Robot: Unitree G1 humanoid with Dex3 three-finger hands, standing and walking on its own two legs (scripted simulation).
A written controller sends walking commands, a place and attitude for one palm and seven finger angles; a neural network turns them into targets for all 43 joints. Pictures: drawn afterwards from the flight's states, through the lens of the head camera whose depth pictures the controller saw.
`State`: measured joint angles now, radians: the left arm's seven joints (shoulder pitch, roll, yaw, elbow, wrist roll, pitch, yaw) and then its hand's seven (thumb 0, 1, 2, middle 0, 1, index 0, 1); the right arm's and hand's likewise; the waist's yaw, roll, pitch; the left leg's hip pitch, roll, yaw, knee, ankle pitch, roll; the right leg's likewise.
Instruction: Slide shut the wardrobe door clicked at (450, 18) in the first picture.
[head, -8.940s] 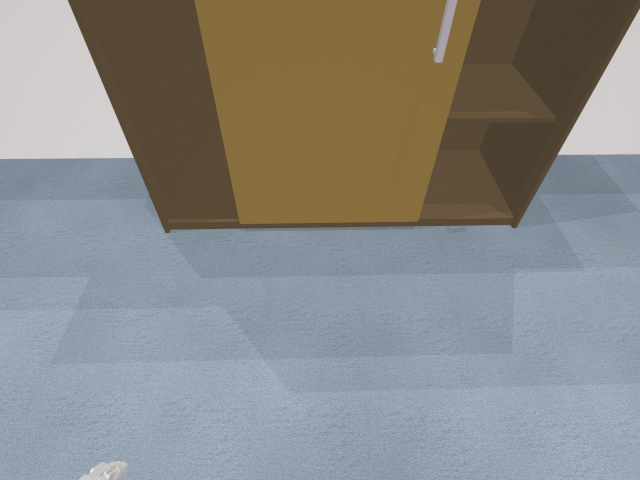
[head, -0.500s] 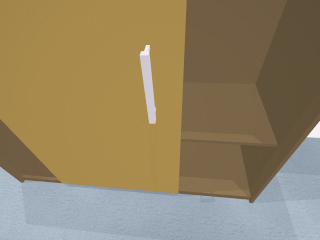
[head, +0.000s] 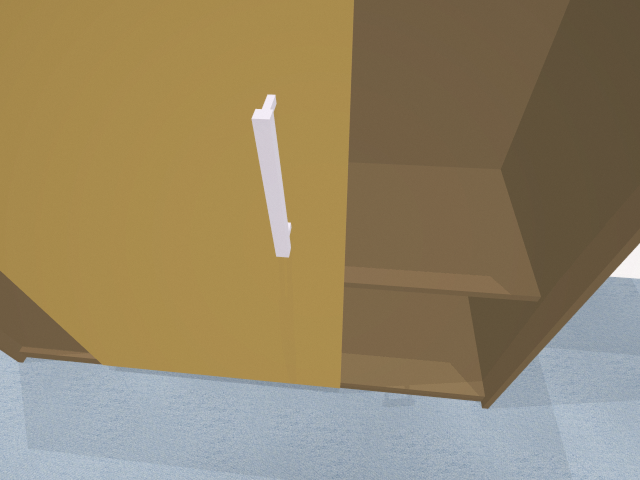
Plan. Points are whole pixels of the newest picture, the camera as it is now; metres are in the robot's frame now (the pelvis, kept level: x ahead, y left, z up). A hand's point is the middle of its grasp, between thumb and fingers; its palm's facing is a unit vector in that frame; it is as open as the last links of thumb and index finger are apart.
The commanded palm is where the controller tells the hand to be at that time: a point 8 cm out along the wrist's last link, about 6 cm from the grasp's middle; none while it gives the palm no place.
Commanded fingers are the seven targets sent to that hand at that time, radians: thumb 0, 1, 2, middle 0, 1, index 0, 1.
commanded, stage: come to a stop and stand still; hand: left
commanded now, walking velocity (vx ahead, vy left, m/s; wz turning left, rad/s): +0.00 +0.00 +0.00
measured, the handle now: (277, 185) +0.47 +0.09 +0.12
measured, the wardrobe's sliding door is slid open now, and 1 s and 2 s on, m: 0.44 0.44 0.44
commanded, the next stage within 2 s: look again from close up in 0.42 s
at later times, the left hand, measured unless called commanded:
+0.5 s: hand out of the picture +0.01 +0.16 -0.17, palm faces +0.02 -0.98 -0.21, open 7.3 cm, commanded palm none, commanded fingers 0.00 0.90 0.90 -0.20 -0.30 -0.20 -0.30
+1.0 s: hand out of the picture -0.01 +0.15 -0.17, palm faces +0.03 -0.98 -0.20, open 7.3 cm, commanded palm none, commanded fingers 0.00 0.90 0.90 -0.20 -0.30 -0.20 -0.30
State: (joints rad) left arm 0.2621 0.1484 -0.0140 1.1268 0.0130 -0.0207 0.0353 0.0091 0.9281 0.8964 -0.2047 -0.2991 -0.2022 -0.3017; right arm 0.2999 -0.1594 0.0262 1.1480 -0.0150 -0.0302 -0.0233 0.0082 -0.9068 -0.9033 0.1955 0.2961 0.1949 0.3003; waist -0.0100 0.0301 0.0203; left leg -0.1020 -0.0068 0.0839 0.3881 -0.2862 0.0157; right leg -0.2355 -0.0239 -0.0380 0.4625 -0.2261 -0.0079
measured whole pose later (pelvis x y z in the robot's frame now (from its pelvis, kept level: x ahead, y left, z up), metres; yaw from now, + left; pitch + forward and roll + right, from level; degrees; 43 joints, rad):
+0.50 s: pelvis +0.01 -0.02 +0.00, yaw +1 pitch +0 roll +0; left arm 0.28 0.15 -0.02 1.13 0.01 -0.02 0.03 0.01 0.92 0.90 -0.20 -0.30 -0.20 -0.30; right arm 0.29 -0.16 0.02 1.14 -0.01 -0.03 -0.03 0.01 -0.91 -0.90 0.19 0.30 0.19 0.30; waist 0.00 0.02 0.01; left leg -0.08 0.03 0.06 0.37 -0.29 -0.02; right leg -0.20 0.01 -0.06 0.43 -0.23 -0.04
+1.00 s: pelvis +0.00 -0.02 +0.00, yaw +1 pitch +0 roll +0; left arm 0.30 0.14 -0.01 1.13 0.01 -0.02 0.03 0.00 0.92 0.90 -0.20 -0.30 -0.20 -0.30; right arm 0.33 -0.13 0.03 1.16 -0.01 -0.03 -0.03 0.01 -0.91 -0.90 0.20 0.30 0.19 0.30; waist 0.00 0.01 0.00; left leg -0.09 0.03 0.06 0.37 -0.28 -0.02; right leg -0.21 0.01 -0.06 0.43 -0.22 -0.04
